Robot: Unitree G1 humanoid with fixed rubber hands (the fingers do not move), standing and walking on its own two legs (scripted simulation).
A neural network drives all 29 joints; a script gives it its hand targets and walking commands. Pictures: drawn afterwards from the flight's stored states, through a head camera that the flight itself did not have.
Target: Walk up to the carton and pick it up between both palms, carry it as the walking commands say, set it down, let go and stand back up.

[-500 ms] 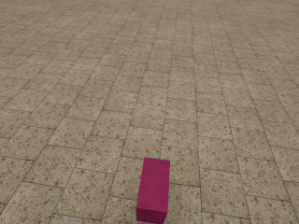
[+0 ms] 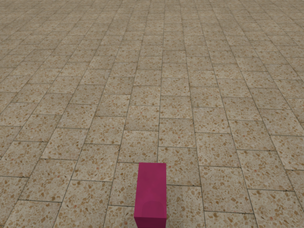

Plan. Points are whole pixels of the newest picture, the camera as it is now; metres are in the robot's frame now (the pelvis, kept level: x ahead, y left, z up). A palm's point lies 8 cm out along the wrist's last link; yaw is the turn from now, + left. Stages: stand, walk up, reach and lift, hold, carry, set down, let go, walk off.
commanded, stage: walk up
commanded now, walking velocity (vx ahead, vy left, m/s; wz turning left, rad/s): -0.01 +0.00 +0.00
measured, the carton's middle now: (152, 195) +0.45 +0.02 -0.65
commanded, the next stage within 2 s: stand in 0.14 s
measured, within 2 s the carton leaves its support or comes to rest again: neither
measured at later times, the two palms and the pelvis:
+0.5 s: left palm out of the picture +0.01 +0.24 -0.14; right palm out of the picture +0.01 -0.23 -0.14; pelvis +0.01 +0.01 +0.01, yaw +0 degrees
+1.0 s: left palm out of the picture +0.14 +0.25 -0.12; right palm out of the picture +0.13 -0.23 -0.13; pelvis -0.02 +0.02 -0.02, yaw +2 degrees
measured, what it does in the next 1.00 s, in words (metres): stands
